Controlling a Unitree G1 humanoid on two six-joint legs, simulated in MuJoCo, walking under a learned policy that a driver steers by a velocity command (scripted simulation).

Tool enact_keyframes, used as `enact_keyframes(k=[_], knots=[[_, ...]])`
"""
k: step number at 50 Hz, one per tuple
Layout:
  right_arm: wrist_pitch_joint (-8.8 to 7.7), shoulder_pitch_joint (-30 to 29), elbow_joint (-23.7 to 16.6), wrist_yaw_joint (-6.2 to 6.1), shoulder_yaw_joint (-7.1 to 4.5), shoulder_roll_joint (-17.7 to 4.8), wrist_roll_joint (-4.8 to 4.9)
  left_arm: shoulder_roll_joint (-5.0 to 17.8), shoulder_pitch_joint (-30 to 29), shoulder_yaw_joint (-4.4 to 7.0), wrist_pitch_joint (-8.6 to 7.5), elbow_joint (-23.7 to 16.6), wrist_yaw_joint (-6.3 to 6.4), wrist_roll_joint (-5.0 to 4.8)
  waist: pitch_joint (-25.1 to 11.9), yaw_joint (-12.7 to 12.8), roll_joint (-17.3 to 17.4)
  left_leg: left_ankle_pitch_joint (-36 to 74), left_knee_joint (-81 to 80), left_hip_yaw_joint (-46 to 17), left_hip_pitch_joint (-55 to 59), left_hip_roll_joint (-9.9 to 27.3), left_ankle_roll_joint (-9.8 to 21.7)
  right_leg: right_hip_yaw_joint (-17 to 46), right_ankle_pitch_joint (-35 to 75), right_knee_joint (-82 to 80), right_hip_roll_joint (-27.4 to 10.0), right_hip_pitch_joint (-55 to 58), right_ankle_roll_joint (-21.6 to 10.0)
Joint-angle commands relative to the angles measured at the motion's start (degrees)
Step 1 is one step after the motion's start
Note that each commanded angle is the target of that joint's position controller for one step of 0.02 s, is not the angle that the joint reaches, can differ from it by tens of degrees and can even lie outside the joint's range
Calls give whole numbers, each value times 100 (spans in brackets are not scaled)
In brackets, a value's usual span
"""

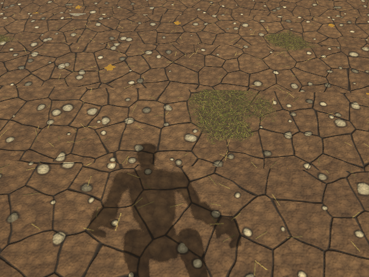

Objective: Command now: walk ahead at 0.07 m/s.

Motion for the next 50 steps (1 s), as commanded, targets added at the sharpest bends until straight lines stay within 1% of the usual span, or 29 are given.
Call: enact_keyframes(k=[1,3,5,7,9,13,15,16,17,19,22,26,27,28,29,32,34,36,38,40,42,43,44,45,46,47,48,49,50], knots=[[-20,75,-139,-86,-244,-1075,-107,1262,354,350,-29,-126,107,105,-189,152,-254,-455,-175,50,-681,9,295,732,-687,-744,-581,491,-417],[-84,-131,-243,-220,-263,-894,-309,1273,1109,420,-78,104,330,280,292,480,-740,-1401,750,199,-1747,-77,412,2040,-2737,-1502,-1463,827,-1169],[-242,-406,-357,-306,-97,-319,-431,661,1239,208,-119,81,562,272,552,606,-855,-1250,1600,130,-2278,281,519,2797,-2533,-1912,-2276,1047,-1520],[-314,-459,-478,-293,-94,-230,-460,332,1055,63,-196,-10,699,273,443,486,-798,-1612,2170,123,-2245,373,627,2425,-1966,-2095,-2157,1072,-1302],[-318,-188,-427,-192,-134,-263,-460,597,574,91,-153,-143,724,176,441,126,-463,-1199,1316,590,-1202,172,637,1430,-1756,-2007,-1548,469,-936],[-534,371,-282,65,-108,-246,-209,964,542,138,58,25,406,378,406,-188,-463,216,279,804,863,-213,479,905,-1616,-1146,-1261,-958,-1075],[-729,1425,-187,-120,-266,-844,-329,244,617,-46,-70,99,283,483,-114,-582,495,-8,-285,-736,1661,769,1094,466,-1064,1187,-535,-1567,-663],[-767,2341,-164,-216,-316,-1208,-385,-105,172,-141,-219,-318,200,491,-285,-969,1388,-166,-1273,-3386,2345,1969,2239,620,-1897,2747,161,-2949,-247],[-771,2449,-43,-232,-253,-827,-421,-27,25,-108,-333,-253,249,392,364,-1009,721,-781,-1565,-3306,2390,2136,2274,1274,-1598,3624,-60,-3896,-383],[-638,1754,-243,-244,-85,-141,-371,221,382,-29,-397,-23,393,418,275,-530,94,-771,-1560,-2104,1893,1745,1883,919,-869,4273,-421,-3670,-476],[-570,1358,-390,-273,119,289,-414,-106,406,-77,-237,-67,355,451,434,-11,146,1219,-1712,-824,830,1268,1588,686,-46,3511,-777,-2813,-431],[-541,1768,-296,-85,84,76,-400,-421,-427,-146,-72,-378,190,411,249,-99,313,2237,-1727,56,75,827,1572,-60,735,1989,-477,-1985,53],[-487,1927,-286,-55,71,82,-676,-456,183,-162,-96,-197,94,488,167,8,395,2452,-1352,70,-266,878,1556,120,1411,2971,-458,-1660,66],[-474,2031,-220,-33,71,177,-731,-367,376,-143,-113,-166,52,497,229,35,243,2315,-1193,-42,-124,1047,1665,327,1571,2992,-561,-2122,61],[-552,2385,-28,-182,140,378,-705,-279,-136,-125,-141,-389,147,475,425,-162,-1,1600,-769,-341,1276,1226,1567,1207,2675,1916,-1004,-3846,50],[-482,3735,519,-290,190,575,-544,-573,-1141,-221,-80,-662,253,444,528,-740,94,1384,-169,-698,2403,1401,1621,907,3349,966,-998,-5242,173],[-395,3500,395,-127,249,685,-547,-820,-1430,-349,-34,-794,211,385,558,-773,109,702,-419,-86,54,634,1352,204,4578,129,-756,-2835,-42],[-421,3175,260,12,295,684,-646,-609,-1224,-325,64,-943,184,380,671,-480,163,423,-315,-209,-946,729,1350,394,4518,761,-798,-1867,-122],[-498,3131,181,-83,226,426,-441,-221,-1259,-253,117,-964,179,464,825,-502,-113,157,64,-313,-315,671,1189,382,3915,288,-856,-2108,-168],[-416,3667,365,-266,200,364,-300,-378,-1453,-336,174,-865,226,517,931,-818,-146,402,527,-429,653,635,1020,395,3730,-631,-969,-2363,-68],[-284,3923,435,-257,181,206,-351,-205,-892,-255,175,-441,320,404,495,-684,-162,1294,1370,-395,888,459,772,333,4032,-842,-979,-1341,86],[-223,3531,236,-146,131,67,-310,170,404,-78,79,33,386,320,-8,-104,-543,1631,2384,-56,390,129,568,-54,4319,-987,-738,315,90],[-137,3383,145,79,218,189,-560,602,2332,143,39,554,439,214,-662,677,-720,1834,3646,92,-1011,-2,274,-142,4847,-335,-858,2821,-90],[-150,5053,671,344,407,1218,-513,752,4121,291,158,894,256,146,-3103,603,-1773,-2058,6917,463,-2296,-442,-65,775,7758,2177,-2045,6330,-1816],[-206,4406,286,526,345,681,-421,675,4585,301,162,877,143,365,-3706,1211,-1662,-3585,9310,169,-3336,-714,-160,1814,7981,2092,-2594,6730,-2571],[-358,2497,-467,558,191,354,-261,597,4140,279,86,880,167,513,-2368,1537,-1036,-3343,9411,193,-5345,-602,-65,2402,4630,997,-2581,5803,-2265],[-533,1471,-875,415,120,190,-141,600,2998,255,20,591,201,386,-1100,1146,-370,-2628,8609,264,-5623,9,117,2282,2945,211,-2515,3643,-1927],[-546,1287,-925,260,46,24,-264,243,2135,116,29,361,201,382,-782,789,192,-2239,7847,156,-4705,397,238,1914,2923,-215,-2542,1923,-1903],[-519,1216,-940,134,11,79,-251,188,1959,84,3,362,121,424,-363,399,-124,-2277,7531,207,-4186,490,267,1921,3468,-454,-2608,461,-2119]])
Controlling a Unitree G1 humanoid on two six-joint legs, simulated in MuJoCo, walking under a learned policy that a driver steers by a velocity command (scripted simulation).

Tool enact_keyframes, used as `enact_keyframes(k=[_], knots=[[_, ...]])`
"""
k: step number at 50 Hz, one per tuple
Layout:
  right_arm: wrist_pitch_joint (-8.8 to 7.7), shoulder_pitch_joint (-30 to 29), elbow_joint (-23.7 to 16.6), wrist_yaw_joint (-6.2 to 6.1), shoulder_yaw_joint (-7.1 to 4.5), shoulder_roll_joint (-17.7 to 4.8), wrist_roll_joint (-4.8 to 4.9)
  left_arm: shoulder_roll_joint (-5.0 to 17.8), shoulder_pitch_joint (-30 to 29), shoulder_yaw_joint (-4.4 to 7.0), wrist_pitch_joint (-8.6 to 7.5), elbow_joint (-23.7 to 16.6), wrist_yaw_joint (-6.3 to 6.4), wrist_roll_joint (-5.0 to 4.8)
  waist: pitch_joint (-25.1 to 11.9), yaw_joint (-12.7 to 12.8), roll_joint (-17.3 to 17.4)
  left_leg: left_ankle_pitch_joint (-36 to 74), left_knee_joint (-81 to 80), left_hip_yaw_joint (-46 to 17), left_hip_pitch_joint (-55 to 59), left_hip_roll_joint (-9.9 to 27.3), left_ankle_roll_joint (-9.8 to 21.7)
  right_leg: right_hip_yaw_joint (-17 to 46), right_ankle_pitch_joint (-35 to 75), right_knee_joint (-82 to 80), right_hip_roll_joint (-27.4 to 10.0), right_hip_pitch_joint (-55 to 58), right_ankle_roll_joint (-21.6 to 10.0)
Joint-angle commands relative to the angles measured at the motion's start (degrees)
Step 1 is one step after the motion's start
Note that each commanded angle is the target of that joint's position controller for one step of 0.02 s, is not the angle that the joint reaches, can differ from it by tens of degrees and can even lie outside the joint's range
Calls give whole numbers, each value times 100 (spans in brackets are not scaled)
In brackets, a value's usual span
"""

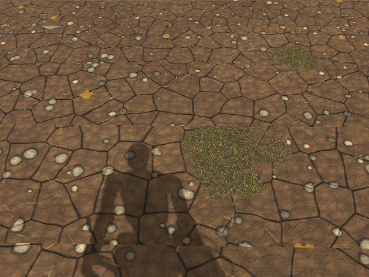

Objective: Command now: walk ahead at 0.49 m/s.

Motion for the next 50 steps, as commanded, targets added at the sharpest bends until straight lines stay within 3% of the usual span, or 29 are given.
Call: enact_keyframes(k=[1,2,3,5,8,13,15,16,17,18,19,21,23,28,32,33,34,37,39,40,42,43,44,45,46,47,48,49,50], knots=[[-122,-852,-957,-224,-87,-302,29,579,1132,103,-100,107,-52,66,250,176,-208,49,-823,-196,-2337,776,338,2096,2211,-1345,-2394,250,-2050],[-35,-777,-930,-318,102,262,-285,-170,492,-154,-248,-158,97,80,678,-18,69,1831,-2574,-652,-2165,1288,636,1976,1222,-2217,-2110,-619,-1784],[26,-546,-774,-270,104,285,-335,-155,187,-170,-385,-308,163,-71,675,-103,-40,3007,-3987,-384,-1587,1233,674,1588,964,-2446,-1702,-1130,-1680],[158,-756,-863,-74,60,42,-123,458,-300,-26,-478,-456,128,-58,316,-283,-460,3743,-4896,100,-30,844,657,717,827,-2300,-989,-2012,-1295],[210,-1546,-1281,-40,92,-344,1,881,93,163,-473,-409,-34,-9,405,3,-73,4454,-5869,-117,-510,750,530,1004,1132,-2051,-1392,-913,-1339],[-3,-2851,-1592,-218,-149,-908,-23,754,1283,187,-269,-32,14,-27,290,630,-195,4259,-6712,466,-671,284,686,772,1228,-1302,-1312,1066,-917],[-187,-2257,-1490,-283,-425,-1392,151,833,1161,226,-281,-126,2,13,-330,209,-16,4447,-6522,645,1242,9,1058,206,2499,3,-718,585,-464],[-198,-994,-1175,-291,-467,-1608,187,84,1967,22,-320,-77,-48,123,-1816,92,1073,5065,-6689,-1009,4036,1216,2103,-146,893,1832,28,-871,45],[-133,402,-883,-321,-445,-1509,154,-13,1681,-78,-342,-230,-194,38,-2471,-583,1318,3227,-7956,-3305,5319,2355,2546,208,-2186,3039,576,-2234,102],[-181,740,-557,-391,-479,-1384,-10,347,355,85,-310,-448,-223,-138,-895,-892,710,1325,-8610,-3279,4247,1986,1770,884,-1894,3684,277,-3248,-172],[-230,-59,-641,-455,-510,-1348,87,388,119,124,-337,-450,-70,-226,-140,-524,688,1072,-8794,-2649,3009,1948,1524,926,-1336,3773,-64,-3207,-272],[-226,-919,-736,-567,-279,-579,149,229,456,80,-344,-354,156,-20,-265,82,484,2240,-9031,-1717,1866,1843,1546,992,-789,3549,-543,-2175,-392],[-241,-1230,-802,-636,-176,-228,87,-122,635,31,-270,-274,190,20,-172,406,241,2940,-9419,-1030,1206,1740,1418,1029,-563,3353,-620,-1549,-327],[-308,-726,-477,-566,-239,-348,-193,3,33,81,-208,-396,-109,-161,86,192,103,4191,-9672,404,1546,1667,1399,1034,1085,2249,-645,-2207,10],[-292,-562,-378,-376,-229,-441,-215,-4,-381,62,-150,-625,-171,-65,144,202,306,4281,-9491,1168,873,1399,1333,566,1689,1860,-461,-1432,77],[-257,-385,-312,-368,-232,-460,-372,-22,112,47,-149,-501,-236,10,145,283,359,4293,-9279,1118,753,1526,1354,630,1944,2865,-421,-1178,27],[-273,-521,-356,-367,-209,-441,-390,98,129,91,-181,-536,-245,-3,245,364,252,4274,-9127,1080,1066,1659,1371,871,1838,2792,-497,-1625,-39],[-297,-187,-264,-488,-205,-546,-287,174,-532,144,-245,-875,-179,-10,312,124,223,4831,-8659,1012,2354,1866,1322,741,831,2528,-480,-2376,-106],[-273,98,-135,-570,-297,-732,-112,53,-995,114,-202,-1098,-94,-119,433,-115,338,5298,-8602,1007,3183,2066,1308,641,95,1674,-534,-2699,-45],[-256,148,-113,-626,-345,-806,-115,51,-929,132,-189,-1134,-68,-118,434,-125,405,5592,-8426,1090,3261,2088,1263,521,-206,1627,-454,-2521,-40],[-268,-360,-429,-688,-431,-1017,-271,197,-195,249,-275,-1034,-58,-78,144,267,466,7129,-7589,1759,2159,1769,1065,-136,-406,2053,54,-737,-99],[-250,-594,-428,-660,-498,-1159,-176,384,78,329,-344,-992,-18,-156,136,546,414,7413,-6982,1832,1866,1721,992,-248,-422,1310,232,-144,-169],[-223,-679,-411,-573,-560,-1345,-175,571,714,443,-469,-806,42,-194,-35,878,258,7275,-5856,1952,1271,1486,882,-556,278,688,627,1019,-366],[-198,-409,-489,-420,-508,-983,-369,932,1497,594,-588,-562,230,-129,-712,966,-488,5752,-4027,1863,-230,1049,480,364,1692,917,379,2915,-1134],[-274,-692,-817,-175,-388,-423,-343,1111,2669,529,-572,-197,315,-27,-1573,1230,-1281,342,-1538,1383,-2098,-236,-63,3063,2631,-82,-917,4521,-2517],[-386,-2351,-1541,-8,-281,-200,34,924,3371,531,-689,195,282,36,-732,1948,-535,200,-1714,-10,-3717,-307,239,3989,1396,-764,-1408,4390,-2235],[-388,-3136,-1868,-106,-311,-194,76,584,2656,441,-782,135,202,-94,317,1696,-407,549,-2204,-469,-3932,182,236,3775,900,-591,-1509,3161,-1946],[-304,-2922,-1839,-263,-478,-626,39,192,1921,270,-715,-12,113,-211,257,1212,-42,941,-2308,-454,-3356,361,180,3429,510,-341,-1396,2170,-1883],[-228,-2532,-1766,-357,-448,-531,-91,128,1480,198,-660,-86,20,-203,262,795,-204,1225,-2440,-405,-2888,400,241,3205,545,-335,-1332,1238,-1936]])
Over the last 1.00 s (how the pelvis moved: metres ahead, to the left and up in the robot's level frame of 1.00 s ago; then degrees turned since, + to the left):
0.49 0.00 -0.17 1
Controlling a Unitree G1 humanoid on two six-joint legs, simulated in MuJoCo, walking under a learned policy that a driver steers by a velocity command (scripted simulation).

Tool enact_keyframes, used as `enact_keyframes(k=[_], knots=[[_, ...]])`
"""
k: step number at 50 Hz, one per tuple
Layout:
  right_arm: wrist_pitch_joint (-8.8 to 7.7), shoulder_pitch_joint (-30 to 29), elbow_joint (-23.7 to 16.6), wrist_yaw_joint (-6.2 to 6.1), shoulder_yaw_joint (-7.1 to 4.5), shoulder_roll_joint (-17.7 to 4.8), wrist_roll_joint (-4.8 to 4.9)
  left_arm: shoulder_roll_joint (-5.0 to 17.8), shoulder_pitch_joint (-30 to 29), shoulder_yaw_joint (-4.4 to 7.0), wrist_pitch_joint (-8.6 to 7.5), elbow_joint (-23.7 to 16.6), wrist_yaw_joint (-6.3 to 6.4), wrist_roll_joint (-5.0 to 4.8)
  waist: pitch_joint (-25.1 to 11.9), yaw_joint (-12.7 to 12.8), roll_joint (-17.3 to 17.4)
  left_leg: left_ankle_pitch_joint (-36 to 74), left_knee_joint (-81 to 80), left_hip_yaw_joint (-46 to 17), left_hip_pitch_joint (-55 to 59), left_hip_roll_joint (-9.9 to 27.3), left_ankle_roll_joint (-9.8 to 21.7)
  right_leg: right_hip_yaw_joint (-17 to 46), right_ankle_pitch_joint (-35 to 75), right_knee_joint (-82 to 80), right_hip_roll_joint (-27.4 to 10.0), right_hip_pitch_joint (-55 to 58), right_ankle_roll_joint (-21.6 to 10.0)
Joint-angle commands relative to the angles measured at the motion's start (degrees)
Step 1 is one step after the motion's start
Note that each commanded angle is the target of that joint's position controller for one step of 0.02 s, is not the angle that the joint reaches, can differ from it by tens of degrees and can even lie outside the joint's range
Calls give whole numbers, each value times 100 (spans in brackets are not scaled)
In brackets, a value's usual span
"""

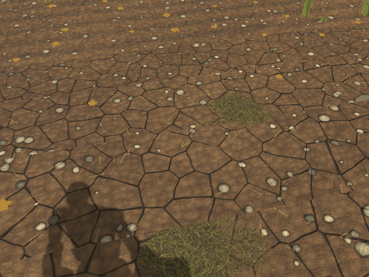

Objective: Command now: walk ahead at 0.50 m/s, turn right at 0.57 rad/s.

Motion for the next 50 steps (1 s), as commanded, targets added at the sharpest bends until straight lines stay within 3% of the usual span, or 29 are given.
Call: enact_keyframes(k=[1,3,4,6,7,8,10,12,13,14,15,16,17,18,19,20,22,24,27,29,32,33,34,35,36,38,40,45,50], knots=[[9,-875,-907,-127,-9,-7,-140,138,442,-152,125,76,-141,-10,756,-166,-253,434,-145,-515,-2323,227,165,2667,1484,-1501,-1712,-85,-1628],[151,-107,-721,-63,128,253,-392,8,-373,-280,183,-295,-29,59,610,-616,-432,2313,-1046,-200,-874,134,354,1612,493,-1336,-964,-1968,-1168],[79,42,-619,-3,156,138,-406,-142,-326,-382,77,-394,152,135,496,-450,-326,4369,-1986,-384,-576,231,293,1077,482,-1020,-512,-2145,-877],[74,-63,-568,60,196,202,-14,403,-56,-305,99,-341,278,210,420,-282,-42,6392,-3124,494,1280,-81,-98,402,-656,-544,9,-3549,-568],[160,-669,-772,13,41,-75,565,966,321,10,336,-21,337,-587,178,-377,-86,5614,-3434,698,1377,-518,-263,1182,-27,-841,-397,-2742,-829],[135,-746,-730,49,193,-152,28,529,785,-305,153,-65,150,152,963,23,-176,5561,-3571,153,1084,213,-314,1049,-1133,-43,-424,-3049,-628],[280,-989,-738,-13,100,-443,-266,418,1404,-337,133,169,17,-8,1063,184,-128,4993,-4632,338,492,303,-303,1713,-1387,431,-657,-1604,-814],[301,-946,-621,-35,27,-600,-200,530,1535,-374,278,396,-21,-219,1174,101,-142,5209,-5868,234,492,463,-80,2230,-614,1155,-730,-441,-729],[215,-217,-421,-79,-119,-839,-36,817,1487,-302,353,385,-130,-166,679,-254,48,5237,-5894,707,1588,253,138,2015,597,2003,-525,-424,-607],[120,956,99,-117,-237,-936,360,785,1289,15,691,215,290,-425,-260,-394,161,7203,-5096,26,2654,696,229,844,509,4521,120,-883,-604],[69,2157,89,33,-299,-1354,48,-535,2924,-642,554,546,-321,315,-2543,-455,1970,8005,-3169,-1140,6615,2044,2388,1090,-1910,6679,544,-2781,240],[170,2608,326,115,-278,-1087,-218,-37,1862,-475,537,215,-436,191,-1869,-1158,765,7225,-3615,-1902,6562,1921,2372,942,-2103,7891,665,-4546,341],[219,1848,156,96,-314,-1259,-236,368,745,-347,449,-491,-401,-9,-836,-1084,495,4029,-4531,-2624,5705,2263,2198,912,-1200,6989,213,-5801,441],[206,1171,109,81,-207,-928,-139,478,34,-320,427,-606,-253,-26,165,-873,-17,1561,-5250,-2867,4026,2177,2119,802,-381,6594,-332,-6121,369],[181,831,94,120,-27,-455,-30,493,4,-315,411,-626,-74,19,277,-527,-71,1107,-5596,-2610,2607,2007,2121,847,82,5982,-693,-5232,140],[69,174,-124,20,304,393,-123,224,-209,-465,446,-567,40,234,776,-90,-347,1569,-6251,-2285,1042,1906,1960,1226,1412,3849,-1332,-4396,-43],[-129,134,-109,-75,256,210,199,-74,-423,-532,563,-511,14,251,478,-152,125,1796,-6469,-1087,-39,942,1820,417,2405,1431,-1229,-2542,98],[-199,281,115,27,104,-407,213,-266,-935,-666,662,-664,-130,-23,461,-194,91,2304,-6461,-657,-987,627,1581,16,2266,273,-873,-969,344],[-166,584,133,309,-168,-951,120,241,-1413,-616,669,-783,-115,41,511,-348,-7,3189,-6023,-1078,82,957,1649,148,2738,-770,-609,-1089,346],[-100,684,175,326,-154,-666,79,432,-1774,-546,587,-861,-2,99,396,-368,116,3288,-5717,-1224,690,1035,1503,191,2694,-1107,-574,-1028,174],[-75,553,103,227,-203,-611,10,1022,-1492,-262,385,-832,73,-95,8,9,71,3906,-4806,-1025,481,624,924,40,2796,-1015,-528,695,-434],[-109,363,-125,213,-141,-354,19,1379,-418,-121,303,-594,124,-151,-899,458,-550,3329,-3172,-455,-355,-78,462,679,3362,-993,-1218,2501,-1060],[-204,1451,-143,190,113,520,-86,1418,870,-147,333,-333,129,-164,-2626,408,-1865,-42,-1441,-64,-1725,-856,58,3261,3434,-1729,-2994,5020,-2494],[-169,672,-64,201,-50,-17,23,1065,1139,-141,357,-118,158,-32,-1283,777,-1023,-188,-531,-449,-2903,-495,218,3900,797,-2598,-2851,4076,-1812],[-131,286,-16,82,-118,-156,69,919,444,-146,330,-187,199,-96,-214,557,-733,508,-396,-472,-2951,-165,379,3120,-441,-2962,-2552,2779,-1237],[-102,486,191,-100,-91,18,-9,213,-190,-350,344,-222,253,-196,-163,52,-639,1263,-794,-422,-2166,310,479,2034,856,-3223,-2256,1816,-1028],[-63,338,234,-63,-18,355,-83,-16,-314,-375,333,-201,314,-85,-52,-98,-452,1441,-995,-379,-1680,435,455,1246,1892,-3475,-2099,1423,-964],[-3,-526,-15,193,34,306,108,101,14,-257,258,169,258,172,250,-29,-362,2552,-2130,-229,-2049,580,202,-76,3347,-3767,-2050,1532,-1019],[90,-370,-63,375,55,179,6,214,255,-286,274,343,58,394,336,-209,-431,3936,-1488,-103,-981,387,176,-981,3554,-3394,-1846,446,-897]])
Over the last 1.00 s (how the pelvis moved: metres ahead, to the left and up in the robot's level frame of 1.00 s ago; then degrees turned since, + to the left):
0.53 -0.03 -0.02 -20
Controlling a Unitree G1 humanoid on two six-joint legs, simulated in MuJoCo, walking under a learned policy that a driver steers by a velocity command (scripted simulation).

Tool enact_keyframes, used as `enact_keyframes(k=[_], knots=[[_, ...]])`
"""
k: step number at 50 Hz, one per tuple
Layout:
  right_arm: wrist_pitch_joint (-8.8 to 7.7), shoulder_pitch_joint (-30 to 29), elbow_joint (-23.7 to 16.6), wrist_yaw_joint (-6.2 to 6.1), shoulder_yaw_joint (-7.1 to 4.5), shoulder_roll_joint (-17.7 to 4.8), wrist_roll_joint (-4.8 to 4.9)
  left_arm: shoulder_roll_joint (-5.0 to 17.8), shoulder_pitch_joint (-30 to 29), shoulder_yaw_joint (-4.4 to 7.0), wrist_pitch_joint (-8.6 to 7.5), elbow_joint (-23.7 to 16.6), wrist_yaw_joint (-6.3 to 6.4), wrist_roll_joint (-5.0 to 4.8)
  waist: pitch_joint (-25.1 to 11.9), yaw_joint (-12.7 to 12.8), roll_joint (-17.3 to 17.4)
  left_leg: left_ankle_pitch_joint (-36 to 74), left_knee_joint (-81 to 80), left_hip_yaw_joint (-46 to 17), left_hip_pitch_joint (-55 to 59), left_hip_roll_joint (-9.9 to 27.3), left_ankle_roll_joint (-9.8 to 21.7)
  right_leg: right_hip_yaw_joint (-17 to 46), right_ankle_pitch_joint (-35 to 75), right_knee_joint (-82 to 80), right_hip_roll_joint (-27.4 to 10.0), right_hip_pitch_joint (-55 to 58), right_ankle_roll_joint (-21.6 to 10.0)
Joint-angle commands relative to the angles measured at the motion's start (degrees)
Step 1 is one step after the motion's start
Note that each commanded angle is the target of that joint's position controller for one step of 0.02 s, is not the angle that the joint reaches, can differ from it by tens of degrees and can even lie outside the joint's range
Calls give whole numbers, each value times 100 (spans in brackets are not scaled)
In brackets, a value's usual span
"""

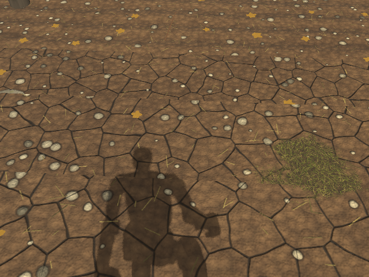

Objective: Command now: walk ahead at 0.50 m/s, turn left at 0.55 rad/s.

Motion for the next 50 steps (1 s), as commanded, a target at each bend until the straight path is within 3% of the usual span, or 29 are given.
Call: enact_keyframes(k=[1,4,7,9,11,12,13,14,15,17,20,22,24,25,28,31,32,33,34,35,36,37,38,39,40,42,44,46,50], knots=[[-27,696,-152,130,15,-139,-75,428,-574,-9,-122,-442,-62,161,199,-622,-483,739,977,-146,916,42,61,257,1746,-94,-1690,-1230,-1029],[-80,32,-536,41,-52,-348,-104,581,-170,-22,-161,-318,37,87,406,-386,-514,-237,853,-21,328,13,125,329,1809,295,-1887,-233,-931],[-26,-682,-862,-76,-17,-186,-24,843,362,98,-108,-115,113,-140,547,-71,-616,-1654,-311,263,-113,-8,61,332,2830,522,-2209,1078,-848],[-86,-61,-809,-115,-77,-215,-3,1210,152,235,-56,-311,204,-10,211,-296,-726,-1643,-68,824,1445,-508,56,-150,4300,1236,-2059,443,-791],[-263,1168,-481,-245,-344,-735,89,1366,-266,344,-16,-349,154,-64,-81,-933,-580,-1031,-1228,1066,3139,-1000,339,-407,4325,2862,-1782,-306,-577],[-356,1664,-375,-472,-544,-1163,38,950,92,248,-50,-410,65,15,-802,-856,261,603,-897,270,5123,-849,1063,-349,2787,4459,-1278,-1954,-100],[-348,2809,-45,-608,-580,-1479,-116,296,29,49,-139,-671,-169,109,-1779,-1157,1054,1458,-1813,-2251,7070,458,2422,137,-2470,6228,-250,-3873,414],[-407,3898,453,-534,-583,-1273,-175,519,-1521,107,-219,-1154,-423,-289,-843,-1988,266,872,-2750,-3295,6904,945,2201,1248,-2890,6924,-1,-5306,230],[-478,3377,469,-503,-604,-1123,-43,422,-2367,120,-250,-1502,-420,-414,117,-1838,120,332,-2872,-2966,5845,1060,1917,1747,-2568,6750,-435,-5719,103],[-419,2316,380,-306,-272,-244,164,649,-2067,241,-153,-1449,-171,-216,235,-967,-129,-132,-2524,-2149,3800,921,1831,1818,-2095,6360,-817,-4605,41],[-233,1534,115,-332,-57,68,46,2,-1315,17,145,-1114,-202,107,479,-402,-55,-1531,-2681,-1250,1554,366,1330,1784,58,5433,-892,-3646,-245],[-315,1211,-157,-524,49,86,-104,144,-1472,-8,107,-1203,-328,166,153,-469,-162,-1838,-2250,-798,1041,-139,1087,1822,2354,4226,-825,-3367,-286],[-351,1393,-141,-545,62,-274,-279,148,-1646,-14,92,-1357,-300,-100,-36,-553,-211,-2648,-1808,-97,-430,-647,805,1142,4454,3116,-457,-1397,-37],[-373,1669,-53,-503,82,-340,-283,233,-1657,-12,157,-1392,-279,-104,151,-573,-76,-3070,-1638,-202,-694,-556,855,1042,4236,3182,-447,-1113,143],[-427,2591,230,-355,181,-315,19,772,-2448,88,333,-1594,-164,2,720,-918,-222,-3683,-922,-1132,863,33,984,1284,2970,2185,-754,-2112,339],[-155,3237,616,-417,172,-587,258,679,-2636,19,330,-1453,-152,46,892,-1240,-261,-3307,-128,-1798,2825,82,870,1503,3140,233,-1016,-2547,177],[-65,3197,659,-348,159,-693,207,840,-2076,129,251,-1247,-98,-37,689,-935,-461,-2546,560,-1524,2643,-109,795,1057,3390,29,-833,-1550,54],[16,3085,684,-162,194,-729,-88,1173,-589,352,138,-872,-51,-130,136,-194,-623,-1486,1955,-1187,1820,-387,470,800,3685,609,-828,423,-257],[25,4213,943,84,320,152,-208,1607,1019,488,104,-533,-182,-236,-2110,-128,-1905,-3332,4572,-471,161,-1211,-188,1627,6325,3001,-1703,3991,-1653],[60,3698,633,174,319,-28,-56,1652,1489,515,162,-405,-328,-133,-2539,346,-1782,-5081,6569,-370,-1315,-1549,-375,2860,5984,3029,-2354,4805,-2285],[19,2455,165,125,183,-321,120,1532,1585,509,284,-254,-347,94,-1405,599,-882,-4555,6815,-396,-2466,-1456,-312,3240,4248,2285,-2386,3998,-1865],[-61,1824,-291,20,174,-366,125,1606,411,516,278,-510,-316,-99,-454,131,-726,-3398,5907,-305,-3309,-760,-206,3938,112,1284,-2619,2527,-1824],[-125,1370,-211,-162,139,-475,39,929,-311,286,219,-684,-301,-87,247,-32,-58,-2507,5216,-327,-2658,-353,81,3341,-823,680,-2252,834,-1581],[-160,1419,-227,-344,241,-170,-113,242,-854,7,121,-915,-235,-110,253,-516,-157,-1213,3373,-779,-1689,189,210,3454,-349,236,-2413,-470,-1725],[-59,1391,-111,-358,282,-24,-191,39,-918,-86,70,-879,-194,-47,719,-673,-287,-853,2623,-758,-1197,492,264,3335,-116,-150,-2362,-1373,-1864],[26,993,-155,-286,303,171,-172,211,-618,-28,-93,-738,-93,-368,400,-495,-200,-134,553,-170,-385,341,119,2548,163,-329,-1803,-1561,-1743],[99,659,-328,-217,358,224,-29,649,-556,83,-151,-635,-152,-330,191,-489,-354,-116,-564,239,643,57,-17,1961,1606,-164,-1497,-1869,-1564],[186,444,-451,-157,366,80,-53,952,-474,203,-149,-570,-331,-261,231,-501,-362,178,-1020,145,906,-98,-7,1906,2239,-37,-1598,-1669,-1520],[173,-415,-682,-221,236,-274,-34,680,3,217,-80,-299,-388,-163,363,-300,-400,408,-1646,55,363,-203,192,1827,2081,196,-1674,-250,-1292]])
Over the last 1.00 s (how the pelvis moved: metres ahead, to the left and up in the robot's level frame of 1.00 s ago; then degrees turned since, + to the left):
0.57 -0.04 -0.13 13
